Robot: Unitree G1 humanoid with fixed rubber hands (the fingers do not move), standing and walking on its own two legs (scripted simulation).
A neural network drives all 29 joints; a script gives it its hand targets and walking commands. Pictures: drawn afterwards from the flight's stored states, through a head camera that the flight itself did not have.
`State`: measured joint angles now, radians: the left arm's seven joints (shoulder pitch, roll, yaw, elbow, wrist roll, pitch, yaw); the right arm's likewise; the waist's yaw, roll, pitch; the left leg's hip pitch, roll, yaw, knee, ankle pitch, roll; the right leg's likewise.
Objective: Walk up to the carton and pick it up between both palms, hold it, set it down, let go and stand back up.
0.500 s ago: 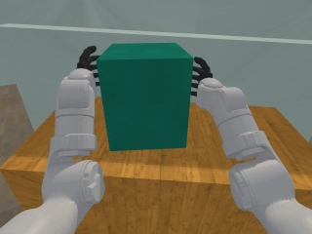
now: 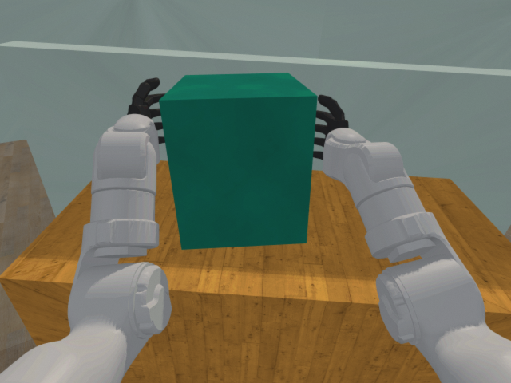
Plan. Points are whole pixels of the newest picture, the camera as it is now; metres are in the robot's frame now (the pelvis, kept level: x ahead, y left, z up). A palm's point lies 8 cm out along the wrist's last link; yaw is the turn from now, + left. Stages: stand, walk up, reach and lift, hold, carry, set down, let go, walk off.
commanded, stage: hold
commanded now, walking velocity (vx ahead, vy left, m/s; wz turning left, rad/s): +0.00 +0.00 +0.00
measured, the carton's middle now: (240, 151) +0.41 +0.01 +0.25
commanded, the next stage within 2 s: none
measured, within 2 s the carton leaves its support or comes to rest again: neither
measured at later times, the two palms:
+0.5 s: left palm (144, 128) +0.38 +0.15 +0.30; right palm (335, 142) +0.36 -0.12 +0.29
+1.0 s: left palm (145, 127) +0.37 +0.15 +0.30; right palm (337, 137) +0.36 -0.13 +0.30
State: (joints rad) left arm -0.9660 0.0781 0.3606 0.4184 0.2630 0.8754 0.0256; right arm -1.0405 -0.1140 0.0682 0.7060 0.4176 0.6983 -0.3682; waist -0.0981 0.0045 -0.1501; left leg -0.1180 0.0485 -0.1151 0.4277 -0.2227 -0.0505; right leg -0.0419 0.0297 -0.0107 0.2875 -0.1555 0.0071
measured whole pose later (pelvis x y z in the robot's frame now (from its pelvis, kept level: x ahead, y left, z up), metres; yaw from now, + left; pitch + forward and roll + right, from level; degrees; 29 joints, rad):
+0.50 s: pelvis +0.00 +0.00 +0.00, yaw +0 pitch -4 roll -2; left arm -0.99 0.08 0.36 0.47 0.26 0.86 0.03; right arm -1.07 -0.12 0.05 0.73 0.42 0.73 -0.38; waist -0.10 0.02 -0.15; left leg -0.14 0.04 -0.12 0.43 -0.22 -0.05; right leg -0.05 0.03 -0.01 0.27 -0.14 0.01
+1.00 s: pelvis +0.00 +0.00 +0.00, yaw +0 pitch -3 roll -3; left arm -1.00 0.08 0.37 0.50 0.23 0.86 0.05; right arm -1.10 -0.14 0.07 0.77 0.44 0.73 -0.37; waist -0.10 0.03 -0.18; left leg -0.16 0.05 -0.12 0.44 -0.22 -0.05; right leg -0.07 0.03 0.00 0.27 -0.14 0.01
